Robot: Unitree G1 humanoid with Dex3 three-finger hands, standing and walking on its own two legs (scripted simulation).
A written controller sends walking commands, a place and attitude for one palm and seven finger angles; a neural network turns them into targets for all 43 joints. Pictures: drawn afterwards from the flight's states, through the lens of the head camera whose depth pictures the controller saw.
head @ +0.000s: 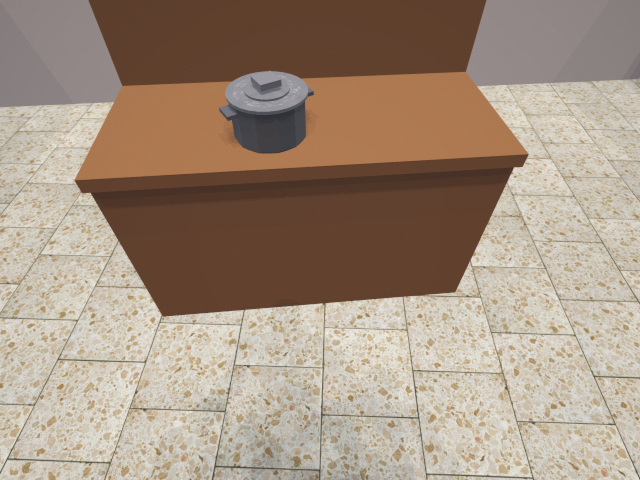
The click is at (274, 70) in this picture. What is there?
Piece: lid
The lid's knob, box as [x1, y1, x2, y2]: [250, 71, 281, 91]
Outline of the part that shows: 280,79 271,71 250,76 251,82 261,91 281,85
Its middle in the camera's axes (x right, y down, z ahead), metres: -0.13 -0.38 +0.93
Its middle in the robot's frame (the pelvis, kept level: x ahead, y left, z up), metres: +0.95 +0.18 +0.04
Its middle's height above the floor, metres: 0.81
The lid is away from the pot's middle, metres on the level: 0.00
